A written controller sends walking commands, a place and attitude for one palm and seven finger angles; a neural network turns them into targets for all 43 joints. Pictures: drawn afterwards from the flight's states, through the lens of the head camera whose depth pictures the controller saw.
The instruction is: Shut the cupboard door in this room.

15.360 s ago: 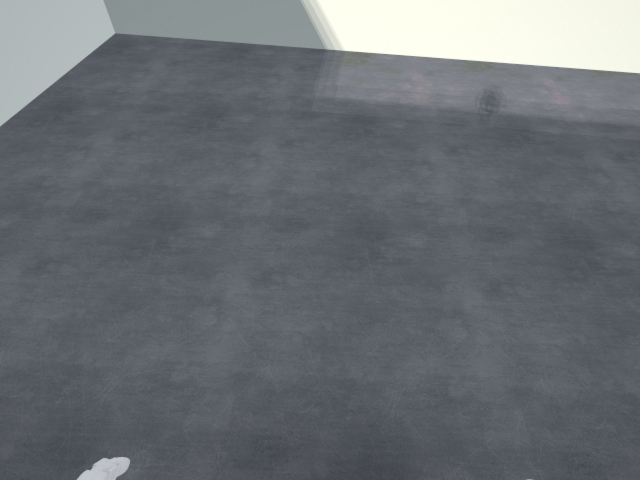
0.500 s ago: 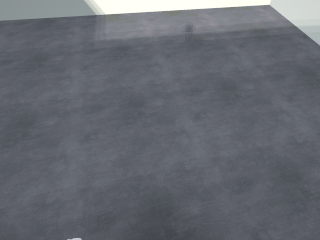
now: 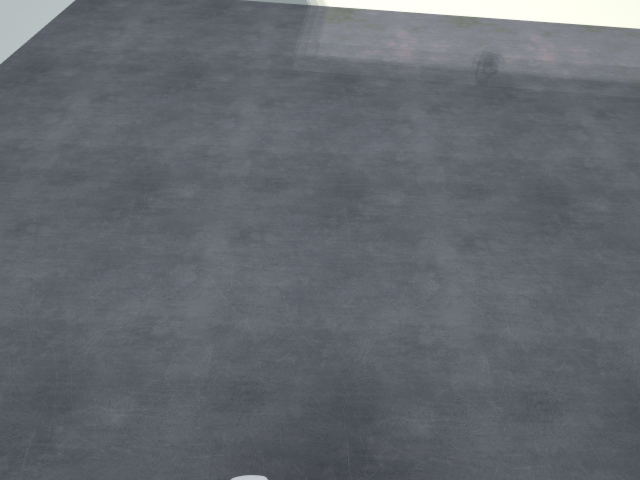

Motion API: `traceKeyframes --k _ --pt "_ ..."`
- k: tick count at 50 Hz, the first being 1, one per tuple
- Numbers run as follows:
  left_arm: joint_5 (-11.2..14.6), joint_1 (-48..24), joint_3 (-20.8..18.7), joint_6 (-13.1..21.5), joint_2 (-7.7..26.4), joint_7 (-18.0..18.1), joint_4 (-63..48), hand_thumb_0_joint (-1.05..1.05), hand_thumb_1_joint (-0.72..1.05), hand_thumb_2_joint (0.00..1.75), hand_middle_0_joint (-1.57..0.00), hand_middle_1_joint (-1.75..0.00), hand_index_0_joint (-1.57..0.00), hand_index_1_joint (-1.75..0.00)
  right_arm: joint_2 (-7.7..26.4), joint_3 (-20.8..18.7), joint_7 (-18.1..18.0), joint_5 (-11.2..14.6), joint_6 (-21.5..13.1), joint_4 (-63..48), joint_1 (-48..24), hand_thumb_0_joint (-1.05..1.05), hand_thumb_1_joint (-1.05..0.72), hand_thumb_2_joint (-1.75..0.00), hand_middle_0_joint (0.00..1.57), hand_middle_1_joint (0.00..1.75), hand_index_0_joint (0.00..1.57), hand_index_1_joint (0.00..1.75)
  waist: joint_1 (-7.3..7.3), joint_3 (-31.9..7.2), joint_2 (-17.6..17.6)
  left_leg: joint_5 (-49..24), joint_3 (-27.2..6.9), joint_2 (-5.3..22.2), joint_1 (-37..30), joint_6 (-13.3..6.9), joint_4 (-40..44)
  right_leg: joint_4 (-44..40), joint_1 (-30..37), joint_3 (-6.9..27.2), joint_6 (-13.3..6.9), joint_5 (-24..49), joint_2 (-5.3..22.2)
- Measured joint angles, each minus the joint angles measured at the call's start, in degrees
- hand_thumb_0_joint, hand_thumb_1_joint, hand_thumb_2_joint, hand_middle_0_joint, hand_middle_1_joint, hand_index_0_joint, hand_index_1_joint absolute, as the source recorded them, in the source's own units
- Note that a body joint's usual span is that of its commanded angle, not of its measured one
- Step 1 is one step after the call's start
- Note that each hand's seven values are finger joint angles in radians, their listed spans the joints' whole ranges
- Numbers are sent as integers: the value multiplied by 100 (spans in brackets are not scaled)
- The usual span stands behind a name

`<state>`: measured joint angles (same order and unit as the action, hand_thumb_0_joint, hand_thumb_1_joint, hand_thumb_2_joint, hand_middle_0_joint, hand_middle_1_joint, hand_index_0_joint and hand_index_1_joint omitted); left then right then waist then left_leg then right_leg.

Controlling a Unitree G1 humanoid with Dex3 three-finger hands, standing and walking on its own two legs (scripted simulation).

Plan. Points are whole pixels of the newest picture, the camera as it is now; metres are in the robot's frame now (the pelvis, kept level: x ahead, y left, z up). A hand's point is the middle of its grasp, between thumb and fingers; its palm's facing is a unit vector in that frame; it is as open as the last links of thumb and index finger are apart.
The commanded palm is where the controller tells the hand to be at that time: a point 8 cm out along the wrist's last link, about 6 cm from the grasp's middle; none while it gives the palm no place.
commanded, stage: turn or walk to find it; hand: left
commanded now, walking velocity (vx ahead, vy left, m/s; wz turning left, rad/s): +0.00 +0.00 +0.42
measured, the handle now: out of the picture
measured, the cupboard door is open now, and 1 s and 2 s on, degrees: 88 88 88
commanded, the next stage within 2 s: stand and wait in 0.54 s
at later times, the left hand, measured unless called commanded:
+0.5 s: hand out of the picture +0.07 +0.20 -0.15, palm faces +0.17 -0.95 -0.27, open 7.4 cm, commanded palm none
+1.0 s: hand out of the picture -0.07 +0.18 -0.18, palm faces +0.22 -0.96 -0.19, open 7.4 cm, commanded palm none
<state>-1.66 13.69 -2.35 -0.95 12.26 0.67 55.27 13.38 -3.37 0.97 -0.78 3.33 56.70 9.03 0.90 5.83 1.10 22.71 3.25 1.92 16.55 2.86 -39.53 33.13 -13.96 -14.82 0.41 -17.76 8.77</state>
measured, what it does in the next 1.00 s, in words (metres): steps on the spot: left foot, then right foot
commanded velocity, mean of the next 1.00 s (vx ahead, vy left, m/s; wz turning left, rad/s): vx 0.00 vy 0.00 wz -0.01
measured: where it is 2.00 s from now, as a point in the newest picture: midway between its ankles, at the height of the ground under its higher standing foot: outside the picture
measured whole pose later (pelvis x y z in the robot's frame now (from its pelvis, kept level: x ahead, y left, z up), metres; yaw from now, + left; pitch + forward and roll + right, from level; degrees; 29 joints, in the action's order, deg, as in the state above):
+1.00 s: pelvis -0.03 -0.01 +0.00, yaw +7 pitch +0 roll +0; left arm -0.8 15.8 -3.5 -4.2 11.7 -0.2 61.7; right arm 8.8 -1.7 -2.1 -1.2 0.2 58.6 7.9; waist 2.8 4.5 2.5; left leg 19.1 5.8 2.6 8.2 0.4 -27.8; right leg 47.8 -22.1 -1.8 0.9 -26.0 0.6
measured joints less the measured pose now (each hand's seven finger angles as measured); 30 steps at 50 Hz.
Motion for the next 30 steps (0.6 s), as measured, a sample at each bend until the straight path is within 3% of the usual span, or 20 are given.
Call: traceKeyframes --k 2,5,8,11,17,21,23,26,28,30 --pt "46 60 -50 -69 105 -8 31 0 90 90 -20 -30 -21 -30 -18 17 10 -15 -107 -84 -49 1 -91 -89 19 30 20 30 6 -48 55 -401 51 -47 -229 -201 634 425 -207 -22 112 -172 101" --pt "58 7 -107 -272 283 23 138 0 90 90 -20 -30 -20 -30 -166 70 -18 -36 -209 -170 -136 1 -91 -89 19 30 20 30 63 -23 243 -335 61 -155 -186 -416 524 1673 -713 642 267 -1120 -16" --pt "69 -113 -129 -319 324 -9 189 0 90 90 -20 -30 -20 -30 -232 115 -82 -46 -242 -199 -123 1 -91 -89 19 30 20 30 34 -59 183 -543 -86 -179 -293 -449 853 2556 -1067 990 340 -944 -207" --pt "75 -218 -118 -261 311 -37 112 0 91 90 -20 -30 -20 -30 -266 138 -94 -39 -253 -183 -92 1 -90 -89 20 30 20 30 30 -104 130 -763 -206 -236 -389 -475 1187 2765 -1207 1154 409 -683 -274" --pt "90 -447 -64 -221 190 -22 -78 0 90 90 -20 -30 -20 -30 -287 96 -77 -55 -231 -181 22 1 -90 -89 20 30 21 30 -79 -164 14 -930 -428 -342 -380 -445 1371 2098 -1033 1286 468 -725 -390" --pt "115 -600 -11 -163 67 -19 -189 0 90 90 -20 -30 -20 -30 -242 40 -71 -78 -176 -168 117 1 -90 -89 20 30 21 30 -206 -168 -105 -896 -594 -398 -240 -349 1199 1098 -651 1254 409 -682 -528" --pt "122 -630 22 -91 12 -24 -256 0 90 90 -20 -30 -20 -30 -202 5 -69 -65 -146 -152 193 1 -90 -89 20 30 21 30 -240 -193 -159 -824 -688 -446 -108 -271 998 273 -310 1195 369 -197 -594" --pt "73 -619 83 51 -153 -6 -309 0 90 90 -20 -30 -20 -30 -77 -77 -64 -32 -72 -92 274 1 -90 -89 20 30 21 30 -274 -164 -385 -30 -813 -458 271 -187 31 35 -147 956 -114 33 -648" --pt "70 -532 101 75 -224 7 -353 0 90 90 -20 -30 -20 -30 -28 -118 -52 -43 15 -48 315 1 -90 -89 20 30 20 30 -249 -172 -368 377 -729 -516 646 -176 -1129 -19 -75 860 -236 -8 -557" --pt "65 -445 109 64 -280 25 -334 0 90 90 -20 -30 -20 -30 29 -146 -31 -56 46 -11 324 1 -91 -89 20 30 20 30 -237 -156 -370 246 -635 -447 904 -137 -1995 -183 36 777 -259 55 -501"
